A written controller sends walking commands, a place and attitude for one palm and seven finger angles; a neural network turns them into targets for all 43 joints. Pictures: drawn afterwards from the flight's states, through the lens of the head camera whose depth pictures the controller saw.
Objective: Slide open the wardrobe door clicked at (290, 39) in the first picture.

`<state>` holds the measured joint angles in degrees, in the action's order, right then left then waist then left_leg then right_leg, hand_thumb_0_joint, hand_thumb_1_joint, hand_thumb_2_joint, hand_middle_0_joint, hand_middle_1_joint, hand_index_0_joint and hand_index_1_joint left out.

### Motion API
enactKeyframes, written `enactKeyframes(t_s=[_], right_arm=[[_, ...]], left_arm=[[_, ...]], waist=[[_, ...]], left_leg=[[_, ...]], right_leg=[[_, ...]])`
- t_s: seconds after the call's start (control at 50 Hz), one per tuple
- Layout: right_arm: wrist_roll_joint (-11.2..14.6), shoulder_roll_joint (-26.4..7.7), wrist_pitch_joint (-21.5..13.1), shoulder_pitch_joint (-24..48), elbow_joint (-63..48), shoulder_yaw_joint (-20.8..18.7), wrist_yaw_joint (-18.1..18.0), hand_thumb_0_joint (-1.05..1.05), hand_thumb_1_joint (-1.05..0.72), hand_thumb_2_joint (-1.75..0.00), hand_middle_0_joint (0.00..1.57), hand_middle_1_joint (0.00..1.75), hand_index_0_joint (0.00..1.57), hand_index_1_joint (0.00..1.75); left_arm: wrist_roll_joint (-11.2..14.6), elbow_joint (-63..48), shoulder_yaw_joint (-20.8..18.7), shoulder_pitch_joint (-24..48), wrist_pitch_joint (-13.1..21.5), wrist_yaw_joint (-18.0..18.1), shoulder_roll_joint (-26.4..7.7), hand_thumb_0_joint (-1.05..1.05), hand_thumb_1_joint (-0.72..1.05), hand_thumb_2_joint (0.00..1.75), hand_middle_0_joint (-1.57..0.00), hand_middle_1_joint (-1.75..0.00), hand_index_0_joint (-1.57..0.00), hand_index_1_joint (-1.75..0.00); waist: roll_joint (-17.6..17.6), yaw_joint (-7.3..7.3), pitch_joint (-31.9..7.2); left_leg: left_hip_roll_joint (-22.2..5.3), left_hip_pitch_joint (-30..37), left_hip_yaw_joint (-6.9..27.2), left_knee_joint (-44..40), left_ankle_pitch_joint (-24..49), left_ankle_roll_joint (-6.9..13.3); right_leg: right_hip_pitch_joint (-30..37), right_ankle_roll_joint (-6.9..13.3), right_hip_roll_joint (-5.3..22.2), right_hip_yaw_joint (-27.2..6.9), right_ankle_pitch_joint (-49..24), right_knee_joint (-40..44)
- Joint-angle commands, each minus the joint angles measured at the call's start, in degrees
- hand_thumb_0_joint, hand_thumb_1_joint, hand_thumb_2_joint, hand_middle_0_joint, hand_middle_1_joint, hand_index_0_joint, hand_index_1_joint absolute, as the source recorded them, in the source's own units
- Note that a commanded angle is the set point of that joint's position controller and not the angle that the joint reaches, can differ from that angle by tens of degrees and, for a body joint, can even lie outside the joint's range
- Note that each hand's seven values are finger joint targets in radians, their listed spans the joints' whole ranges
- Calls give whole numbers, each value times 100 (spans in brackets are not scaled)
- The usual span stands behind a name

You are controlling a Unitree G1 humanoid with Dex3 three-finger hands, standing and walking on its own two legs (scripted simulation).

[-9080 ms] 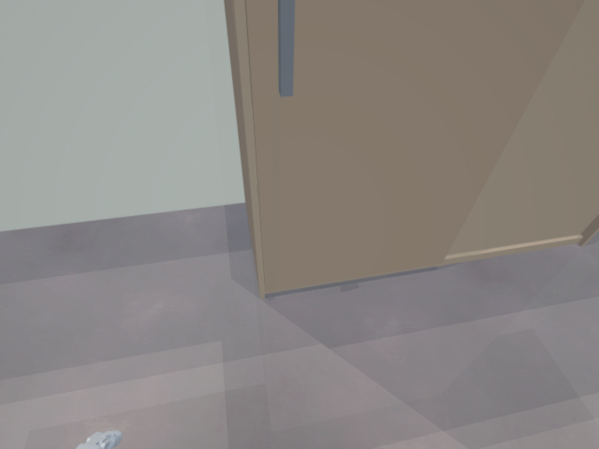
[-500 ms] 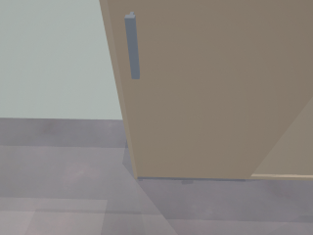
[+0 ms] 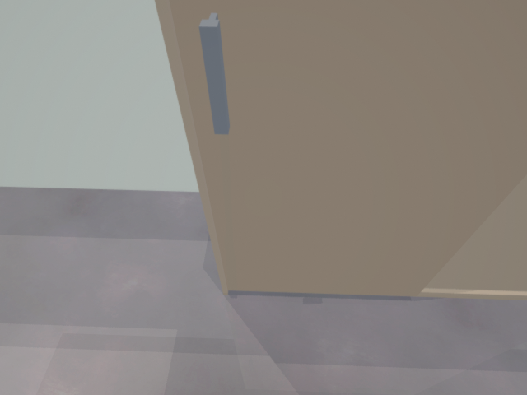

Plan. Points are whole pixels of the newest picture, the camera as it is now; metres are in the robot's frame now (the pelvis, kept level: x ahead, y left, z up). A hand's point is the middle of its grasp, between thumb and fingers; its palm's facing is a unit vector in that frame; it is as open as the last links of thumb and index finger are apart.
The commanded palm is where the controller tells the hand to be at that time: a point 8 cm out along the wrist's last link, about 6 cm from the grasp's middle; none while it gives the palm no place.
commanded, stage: look again from close up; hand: left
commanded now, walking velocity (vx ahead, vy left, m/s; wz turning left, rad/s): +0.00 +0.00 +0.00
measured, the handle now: (218, 77) +0.56 +0.11 +0.20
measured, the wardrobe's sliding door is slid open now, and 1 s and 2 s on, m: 0.00 0.00 0.00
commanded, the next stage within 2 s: shuffle to correct the standing spot in 0.96 s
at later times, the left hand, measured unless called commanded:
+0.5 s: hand out of the picture +0.00 +0.15 -0.17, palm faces +0.02 -0.98 -0.21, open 7.3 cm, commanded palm none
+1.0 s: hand out of the picture -0.01 +0.15 -0.17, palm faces +0.02 -0.98 -0.20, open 7.4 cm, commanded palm none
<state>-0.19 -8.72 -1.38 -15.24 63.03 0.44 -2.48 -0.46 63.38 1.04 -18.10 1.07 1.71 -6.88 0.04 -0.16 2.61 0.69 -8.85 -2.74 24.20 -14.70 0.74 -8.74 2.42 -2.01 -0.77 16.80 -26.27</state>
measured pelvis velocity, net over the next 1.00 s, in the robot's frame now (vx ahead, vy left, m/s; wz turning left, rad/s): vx -0.01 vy -0.03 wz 0.01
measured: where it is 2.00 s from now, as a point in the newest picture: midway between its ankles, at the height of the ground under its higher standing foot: outside the picture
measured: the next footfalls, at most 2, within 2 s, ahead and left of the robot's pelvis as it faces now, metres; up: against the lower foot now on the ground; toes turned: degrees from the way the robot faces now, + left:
right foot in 1.74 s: +0.26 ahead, -0.17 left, +0.00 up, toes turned -4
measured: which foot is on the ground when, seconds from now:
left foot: down 0.00-1.00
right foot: down 0.00-1.00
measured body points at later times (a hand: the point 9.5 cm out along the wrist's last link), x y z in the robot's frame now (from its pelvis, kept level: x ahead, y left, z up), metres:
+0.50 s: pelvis -0.01 -0.02 +0.00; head +0.01 -0.03 +0.45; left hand +0.00 +0.21 -0.15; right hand +0.00 -0.24 -0.16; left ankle -0.02 +0.11 -0.74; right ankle -0.03 -0.09 -0.74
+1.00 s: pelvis -0.01 -0.03 +0.00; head +0.00 -0.03 +0.45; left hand -0.01 +0.20 -0.15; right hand -0.01 -0.25 -0.16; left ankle -0.02 +0.11 -0.74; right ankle -0.03 -0.09 -0.74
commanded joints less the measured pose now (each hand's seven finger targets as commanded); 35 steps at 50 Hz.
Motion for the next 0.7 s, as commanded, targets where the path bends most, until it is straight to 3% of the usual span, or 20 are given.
enactKeyframes(t_s=[0.0,0.06,0.14,0.3,0.48,0.68], right_arm=[[-21,-440,-70,-370,-81,-69,-19,0,-90,-90,20,30,20,30],[-33,-483,-64,-331,-61,-60,-19,0,-90,-90,20,30,20,30],[-31,-532,-60,-289,-45,-52,-15,0,-90,-90,20,30,20,30],[-44,-559,-14,-248,-13,-49,7,0,-90,-90,20,30,20,30],[-49,-642,-15,-248,-4,-53,18,0,-90,-90,20,30,20,30],[-52,-660,-11,-288,23,-43,27,0,-90,-90,20,30,20,30]], left_arm=[[-11,-145,-105,-410,110,56,-591,0,90,90,-20,-30,-20,-30],[6,-168,-111,-342,110,61,-647,0,90,90,-20,-30,-20,-30],[4,-197,-125,-311,122,69,-747,0,90,90,-20,-30,-20,-30],[7,-251,-133,-198,116,66,-860,0,90,90,-20,-30,-20,-30],[21,-281,-151,-134,130,47,-938,0,90,90,-20,-30,-20,-30],[17,-258,-163,-140,129,38,-970,0,90,90,-20,-30,-20,-30]], waist=[[-149,20,-35],[-25,18,-73],[-115,1,-133],[-72,1,113],[-54,14,9],[-45,4,145]], left_leg=[[-651,131,477,-295,1501,119],[-656,179,476,-363,1522,96],[-652,194,445,-359,1573,74],[-627,100,441,-450,1142,35],[-615,114,455,-504,906,8],[-602,20,454,-533,707,0]], right_leg=[[-75,60,744,-609,-2043,431],[-20,66,767,-612,-2095,465],[114,52,800,-603,-2405,489],[0,45,782,-642,-2009,697],[-10,60,776,-713,-1593,848],[-135,53,758,-761,-1079,993]])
